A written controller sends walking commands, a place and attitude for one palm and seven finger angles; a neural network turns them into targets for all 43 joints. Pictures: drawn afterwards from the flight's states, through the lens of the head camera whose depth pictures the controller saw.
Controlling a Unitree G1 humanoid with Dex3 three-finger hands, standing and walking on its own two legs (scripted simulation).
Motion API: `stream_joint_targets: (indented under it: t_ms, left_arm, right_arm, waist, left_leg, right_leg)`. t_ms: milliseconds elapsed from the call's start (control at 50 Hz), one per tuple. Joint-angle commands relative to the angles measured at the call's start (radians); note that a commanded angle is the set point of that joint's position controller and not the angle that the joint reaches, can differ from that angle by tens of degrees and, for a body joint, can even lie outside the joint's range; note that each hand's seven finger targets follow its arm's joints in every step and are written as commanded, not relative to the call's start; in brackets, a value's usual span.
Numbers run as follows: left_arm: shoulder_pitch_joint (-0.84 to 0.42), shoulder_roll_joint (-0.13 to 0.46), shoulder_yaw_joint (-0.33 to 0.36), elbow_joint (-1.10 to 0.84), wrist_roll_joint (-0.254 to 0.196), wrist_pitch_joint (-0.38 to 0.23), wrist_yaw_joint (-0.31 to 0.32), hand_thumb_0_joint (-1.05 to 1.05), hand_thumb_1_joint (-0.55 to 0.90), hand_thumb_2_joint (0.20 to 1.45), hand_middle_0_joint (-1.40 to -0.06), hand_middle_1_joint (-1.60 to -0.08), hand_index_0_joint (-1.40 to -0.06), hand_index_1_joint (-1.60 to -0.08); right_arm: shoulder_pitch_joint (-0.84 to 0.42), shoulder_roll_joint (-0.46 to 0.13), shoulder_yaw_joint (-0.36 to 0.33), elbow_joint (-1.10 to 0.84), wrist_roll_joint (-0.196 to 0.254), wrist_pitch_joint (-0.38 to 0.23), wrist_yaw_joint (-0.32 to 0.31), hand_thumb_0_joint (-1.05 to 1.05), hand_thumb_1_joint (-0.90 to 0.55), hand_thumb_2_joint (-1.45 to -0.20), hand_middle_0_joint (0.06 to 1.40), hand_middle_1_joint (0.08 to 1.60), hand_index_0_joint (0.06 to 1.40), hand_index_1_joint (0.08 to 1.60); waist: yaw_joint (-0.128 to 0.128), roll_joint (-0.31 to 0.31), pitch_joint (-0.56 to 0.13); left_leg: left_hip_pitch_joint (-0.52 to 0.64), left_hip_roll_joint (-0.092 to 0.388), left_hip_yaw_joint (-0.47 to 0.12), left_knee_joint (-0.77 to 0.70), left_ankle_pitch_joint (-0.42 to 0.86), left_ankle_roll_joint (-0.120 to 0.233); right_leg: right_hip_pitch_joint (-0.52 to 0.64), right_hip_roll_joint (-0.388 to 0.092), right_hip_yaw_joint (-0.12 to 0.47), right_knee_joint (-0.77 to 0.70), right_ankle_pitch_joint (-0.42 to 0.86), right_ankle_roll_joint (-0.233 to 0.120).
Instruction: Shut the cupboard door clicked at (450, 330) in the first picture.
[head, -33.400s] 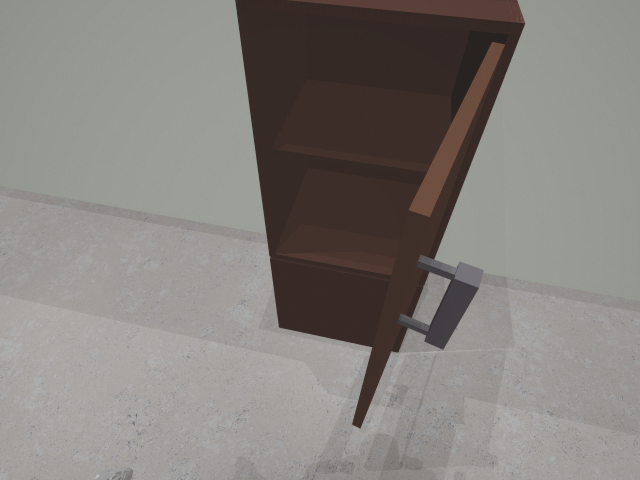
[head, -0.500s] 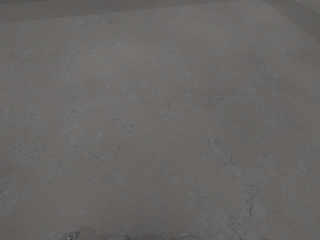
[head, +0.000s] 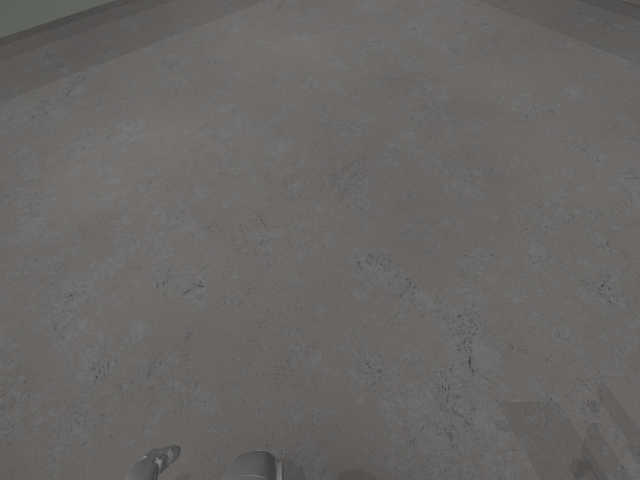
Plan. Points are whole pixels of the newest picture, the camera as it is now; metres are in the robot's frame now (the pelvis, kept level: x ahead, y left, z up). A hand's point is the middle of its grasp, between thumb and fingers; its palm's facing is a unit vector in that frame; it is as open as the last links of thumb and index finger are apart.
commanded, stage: turn to face it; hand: left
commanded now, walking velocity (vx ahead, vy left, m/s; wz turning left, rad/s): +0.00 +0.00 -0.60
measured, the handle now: out of the picture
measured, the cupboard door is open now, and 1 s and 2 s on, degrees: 68 68 68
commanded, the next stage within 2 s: take the last steps up to it in 1.98 s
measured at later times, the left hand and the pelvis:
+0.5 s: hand (197, 432) +0.20 +0.20 -0.16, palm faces -0.30 -0.93 -0.21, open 7.4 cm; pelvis +0.03 +0.03 +0.00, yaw -18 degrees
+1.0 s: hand (241, 400) +0.25 +0.14 -0.18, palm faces -0.53 -0.83 -0.18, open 7.4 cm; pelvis +0.07 +0.02 -0.01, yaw -35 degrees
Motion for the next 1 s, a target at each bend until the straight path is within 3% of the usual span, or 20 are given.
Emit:
stream_joint_targets:
  t_ms: [0,120,140,160,180,200,280,460,520,540,560,580,620,700,820,900,920,940,960,980]
  left_arm:
    - [0.035,0.225,0.066,-0.061,0.000,-0.021,0.016,0.000,0.900,0.900,-0.200,-0.300,-0.200,-0.300]
    - [-0.005,0.228,0.075,-0.061,-0.006,-0.008,0.012,0.000,0.900,0.900,-0.200,-0.300,-0.200,-0.300]
    - [-0.014,0.197,0.068,-0.068,-0.013,-0.005,0.010,0.000,0.900,0.900,-0.200,-0.300,-0.200,-0.300]
    - [0.037,0.134,0.058,-0.081,-0.022,0.000,0.003,0.000,0.900,0.900,-0.200,-0.300,-0.200,-0.300]
    - [0.033,0.123,0.047,-0.098,-0.015,-0.005,0.000,0.000,0.900,0.900,-0.200,-0.300,-0.200,-0.300]
    - [0.002,0.140,0.052,-0.089,-0.005,0.003,0.000,0.000,0.900,0.900,-0.200,-0.300,-0.200,-0.300]
    - [-0.010,0.121,0.058,-0.067,-0.009,0.014,-0.027,0.000,0.900,0.900,-0.200,-0.300,-0.200,-0.300]
    - [-0.074,0.094,0.045,-0.084,-0.005,0.015,-0.039,0.000,0.900,0.900,-0.200,-0.300,-0.200,-0.300]
    - [0.008,0.117,0.049,-0.065,-0.004,0.001,-0.033,0.000,0.900,0.900,-0.200,-0.300,-0.200,-0.300]
    - [0.094,0.166,0.058,-0.039,-0.001,-0.008,-0.026,0.000,0.900,0.900,-0.200,-0.300,-0.200,-0.300]
    - [0.158,0.280,0.078,-0.021,0.008,-0.024,-0.012,0.000,0.900,0.900,-0.200,-0.300,-0.200,-0.300]
    - [0.189,0.318,0.080,-0.010,-0.009,-0.022,0.002,0.000,0.900,0.900,-0.200,-0.300,-0.200,-0.300]
    - [0.102,0.272,0.078,-0.028,-0.009,-0.019,0.020,0.000,0.900,0.900,-0.200,-0.300,-0.200,-0.300]
    - [-0.003,0.213,0.057,-0.068,-0.004,-0.025,0.019,0.000,0.900,0.900,-0.200,-0.300,-0.200,-0.300]
    - [0.042,0.238,0.070,-0.048,0.002,-0.021,0.013,0.000,0.900,0.900,-0.200,-0.300,-0.200,-0.300]
    - [-0.011,0.232,0.073,-0.056,-0.006,-0.010,0.011,0.000,0.900,0.900,-0.200,-0.300,-0.200,-0.300]
    - [-0.012,0.195,0.067,-0.062,-0.013,-0.005,0.010,0.000,0.900,0.900,-0.200,-0.300,-0.200,-0.300]
    - [0.032,0.128,0.056,-0.078,-0.021,0.001,0.003,0.000,0.900,0.900,-0.200,-0.300,-0.200,-0.300]
    - [0.036,0.122,0.050,-0.093,-0.015,-0.002,-0.002,0.000,0.900,0.900,-0.200,-0.300,-0.200,-0.300]
    - [0.017,0.141,0.052,-0.085,-0.005,0.006,0.001,0.000,0.900,0.900,-0.200,-0.300,-0.200,-0.300]
  right_arm:
    - [-0.022,-0.059,-0.018,-0.099,-0.001,-0.037,0.000,0.000,-0.900,-0.900,0.200,0.300,0.200,0.300]
    - [0.056,-0.062,-0.016,-0.091,0.007,-0.057,-0.011,0.000,-0.900,-0.900,0.200,0.300,0.200,0.300]
    - [0.096,-0.096,-0.021,-0.078,0.004,-0.067,-0.014,0.000,-0.900,-0.900,0.200,0.300,0.200,0.300]
    - [0.110,-0.189,-0.036,-0.082,-0.011,-0.077,-0.017,0.000,-0.900,-0.900,0.200,0.300,0.200,0.300]
    - [0.137,-0.232,-0.043,-0.097,-0.012,-0.069,-0.015,0.000,-0.900,-0.900,0.200,0.300,0.200,0.300]
    - [0.130,-0.214,-0.035,-0.086,-0.022,-0.074,-0.026,0.000,-0.900,-0.900,0.200,0.300,0.200,0.300]
    - [0.025,-0.148,-0.021,-0.121,-0.020,-0.072,-0.030,0.000,-0.900,-0.900,0.200,0.300,0.200,0.300]
    - [0.070,-0.178,-0.044,-0.069,-0.022,-0.061,-0.012,0.000,-0.900,-0.900,0.200,0.300,0.200,0.300]
    - [0.040,-0.189,-0.051,-0.068,-0.014,-0.058,-0.005,0.000,-0.900,-0.900,0.200,0.300,0.200,0.300]
    - [0.026,-0.176,-0.052,-0.077,-0.005,-0.057,0.001,0.000,-0.900,-0.900,0.200,0.300,0.200,0.300]
    - [0.008,-0.089,-0.031,-0.117,0.002,-0.054,0.007,0.000,-0.900,-0.900,0.200,0.300,0.200,0.300]
    - [-0.030,-0.083,-0.022,-0.147,0.001,-0.040,0.001,0.000,-0.900,-0.900,0.200,0.300,0.200,0.300]
    - [-0.072,-0.087,-0.023,-0.132,0.002,-0.032,-0.012,0.000,-0.900,-0.900,0.200,0.300,0.200,0.300]
    - [0.011,-0.075,-0.019,-0.083,-0.006,-0.032,0.002,0.000,-0.900,-0.900,0.200,0.300,0.200,0.300]
    - [-0.038,-0.061,-0.016,-0.111,0.002,-0.042,0.000,0.000,-0.900,-0.900,0.200,0.300,0.200,0.300]
    - [0.059,-0.066,-0.015,-0.091,0.007,-0.056,-0.009,0.000,-0.900,-0.900,0.200,0.300,0.200,0.300]
    - [0.093,-0.100,-0.021,-0.079,0.004,-0.066,-0.013,0.000,-0.900,-0.900,0.200,0.300,0.200,0.300]
    - [0.119,-0.196,-0.036,-0.083,-0.012,-0.075,-0.015,0.000,-0.900,-0.900,0.200,0.300,0.200,0.300]
    - [0.137,-0.244,-0.041,-0.096,-0.017,-0.069,-0.017,0.000,-0.900,-0.900,0.200,0.300,0.200,0.300]
    - [0.114,-0.224,-0.034,-0.091,-0.022,-0.071,-0.025,0.000,-0.900,-0.900,0.200,0.300,0.200,0.300]
  waist:
    - [0.037,-0.176,-0.141]
    - [-0.007,-0.185,-0.170]
    - [-0.024,-0.118,-0.193]
    - [-0.012,0.127,-0.233]
    - [-0.023,0.240,-0.212]
    - [-0.033,0.229,-0.199]
    - [0.014,0.121,-0.125]
    - [-0.018,0.170,-0.125]
    - [0.035,0.131,-0.153]
    - [0.080,0.036,-0.181]
    - [0.111,-0.294,-0.194]
    - [0.121,-0.294,-0.165]
    - [0.085,-0.306,-0.107]
    - [0.016,-0.186,-0.166]
    - [0.043,-0.197,-0.148]
    - [-0.008,-0.196,-0.164]
    - [-0.021,-0.123,-0.176]
    - [-0.016,0.154,-0.204]
    - [-0.020,0.257,-0.198]
    - [-0.021,0.263,-0.181]
  left_leg:
    - [-0.035,-0.017,-0.020,-0.127,0.012,-0.008]
    - [0.219,-0.066,-0.009,-0.557,0.174,0.011]
    - [0.352,-0.009,-0.045,-0.685,0.269,0.028]
    - [0.494,0.214,-0.262,-0.729,0.448,0.113]
    - [0.477,0.384,-0.370,-0.734,0.622,0.218]
    - [0.448,0.390,-0.376,-0.731,0.719,0.250]
    - [0.428,0.265,-0.103,-0.682,0.786,0.227]
    - [0.409,0.277,0.032,-0.650,0.655,0.200]
    - [0.356,0.256,0.091,-0.519,0.609,0.136]
    - [0.257,0.217,0.126,-0.377,0.512,0.089]
    - [-0.022,0.067,0.181,-0.141,0.002,0.022]
    - [-0.105,0.006,0.053,0.032,-0.233,0.008]
    - [-0.183,0.026,-0.070,0.143,-0.130,0.013]
    - [-0.052,0.019,-0.032,0.010,0.027,-0.009]
    - [-0.001,-0.033,-0.017,-0.231,0.004,-0.007]
    - [0.214,-0.063,-0.006,-0.545,0.168,0.008]
    - [0.350,-0.005,-0.055,-0.685,0.243,0.026]
    - [0.470,0.223,-0.285,-0.753,0.375,0.109]
    - [0.445,0.394,-0.391,-0.771,0.497,0.217]
    - [0.408,0.406,-0.389,-0.763,0.579,0.246]
  right_leg:
    - [0.150,-0.240,0.253,-0.143,0.495,-0.169]
    - [0.049,-0.180,0.309,-0.035,0.469,-0.099]
    - [-0.036,-0.122,0.262,0.033,0.374,-0.048]
    - [-0.202,0.014,0.144,0.195,0.047,0.017]
    - [-0.266,0.034,0.039,0.424,-0.346,0.046]
    - [-0.295,0.007,0.071,0.578,-0.344,0.060]
    - [-0.304,-0.051,0.009,0.626,-0.217,0.083]
    - [-0.143,-0.030,-0.093,0.275,-0.150,0.059]
    - [0.036,-0.009,-0.121,0.015,0.043,0.033]
    - [0.191,-0.059,-0.052,-0.101,0.169,0.004]
    - [0.369,-0.313,0.293,-0.175,0.451,-0.097]
    - [0.273,-0.430,0.397,-0.170,0.663,-0.186]
    - [0.200,-0.355,0.388,-0.198,0.474,-0.198]
    - [0.140,-0.238,0.202,-0.157,0.460,-0.151]
    - [0.136,-0.233,0.304,-0.139,0.462,-0.170]
    - [0.036,-0.179,0.314,-0.052,0.421,-0.098]
    - [-0.071,-0.121,0.277,0.018,0.313,-0.049]
    - [-0.229,0.026,0.150,0.199,-0.025,0.016]
    - [-0.281,0.038,0.041,0.428,-0.351,0.045]
    - [-0.308,0.002,0.081,0.586,-0.342,0.056]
